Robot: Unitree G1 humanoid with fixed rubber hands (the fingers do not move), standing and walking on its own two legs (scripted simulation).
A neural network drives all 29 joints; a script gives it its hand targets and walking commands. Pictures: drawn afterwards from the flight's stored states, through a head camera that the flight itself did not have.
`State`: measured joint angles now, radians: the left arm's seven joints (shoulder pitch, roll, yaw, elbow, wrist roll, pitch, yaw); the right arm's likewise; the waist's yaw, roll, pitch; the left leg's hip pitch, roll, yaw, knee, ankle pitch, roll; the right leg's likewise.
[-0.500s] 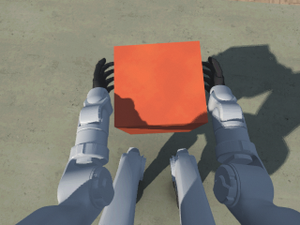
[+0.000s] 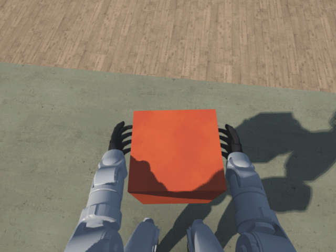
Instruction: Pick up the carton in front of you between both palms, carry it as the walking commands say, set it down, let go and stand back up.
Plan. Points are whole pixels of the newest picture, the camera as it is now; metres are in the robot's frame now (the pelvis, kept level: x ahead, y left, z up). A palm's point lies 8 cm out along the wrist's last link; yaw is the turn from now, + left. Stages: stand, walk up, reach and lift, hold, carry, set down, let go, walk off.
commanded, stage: reach and lift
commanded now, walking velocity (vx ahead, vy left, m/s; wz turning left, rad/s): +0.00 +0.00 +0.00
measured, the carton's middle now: (175, 162) +0.35 +0.00 -0.11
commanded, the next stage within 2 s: hold in 1.48 s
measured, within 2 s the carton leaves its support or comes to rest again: neither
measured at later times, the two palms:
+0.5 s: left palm (98, 137) +0.32 +0.15 +0.11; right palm (256, 145) +0.32 -0.15 +0.10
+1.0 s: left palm (96, 135) +0.32 +0.15 +0.12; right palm (260, 143) +0.31 -0.15 +0.11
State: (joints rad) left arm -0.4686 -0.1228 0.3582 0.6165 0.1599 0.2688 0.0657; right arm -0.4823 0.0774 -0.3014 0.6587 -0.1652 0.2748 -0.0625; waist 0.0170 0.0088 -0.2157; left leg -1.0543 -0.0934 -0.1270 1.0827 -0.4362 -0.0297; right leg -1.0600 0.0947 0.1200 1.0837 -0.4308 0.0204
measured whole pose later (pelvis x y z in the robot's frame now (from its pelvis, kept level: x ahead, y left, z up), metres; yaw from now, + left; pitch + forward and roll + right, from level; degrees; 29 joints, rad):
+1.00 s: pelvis +0.02 +0.00 +0.09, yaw +0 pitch -4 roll +0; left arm -0.33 -0.17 0.31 0.39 0.29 0.61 -0.01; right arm -0.31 0.16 -0.29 0.39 -0.29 0.63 -0.01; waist 0.00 0.00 -0.01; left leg -0.17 -0.05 -0.14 0.46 -0.22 -0.01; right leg -0.17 0.05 0.13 0.45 -0.22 0.01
